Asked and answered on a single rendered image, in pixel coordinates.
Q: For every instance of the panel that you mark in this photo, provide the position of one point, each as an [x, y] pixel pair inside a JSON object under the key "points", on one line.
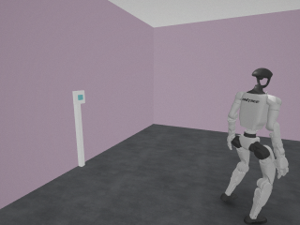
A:
{"points": [[79, 124]]}

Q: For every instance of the right robot forearm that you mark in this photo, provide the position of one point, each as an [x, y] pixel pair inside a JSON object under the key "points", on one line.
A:
{"points": [[276, 141]]}

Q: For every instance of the left robot hand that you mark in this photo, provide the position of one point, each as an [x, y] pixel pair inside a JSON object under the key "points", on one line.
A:
{"points": [[229, 139]]}

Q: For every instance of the robot right upper arm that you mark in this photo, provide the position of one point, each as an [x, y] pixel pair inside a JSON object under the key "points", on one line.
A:
{"points": [[273, 111]]}

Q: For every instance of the robot head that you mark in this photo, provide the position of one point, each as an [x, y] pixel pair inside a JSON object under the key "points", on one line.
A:
{"points": [[260, 73]]}

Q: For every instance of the right robot hand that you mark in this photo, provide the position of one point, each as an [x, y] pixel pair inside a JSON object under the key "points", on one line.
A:
{"points": [[281, 163]]}

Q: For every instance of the robot left upper arm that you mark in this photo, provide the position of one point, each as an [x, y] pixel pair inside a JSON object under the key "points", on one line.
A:
{"points": [[236, 105]]}

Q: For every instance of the humanoid robot torso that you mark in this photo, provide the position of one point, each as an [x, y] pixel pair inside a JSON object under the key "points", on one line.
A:
{"points": [[253, 115]]}

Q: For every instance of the left robot forearm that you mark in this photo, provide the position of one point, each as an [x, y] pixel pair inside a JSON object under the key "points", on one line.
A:
{"points": [[231, 126]]}

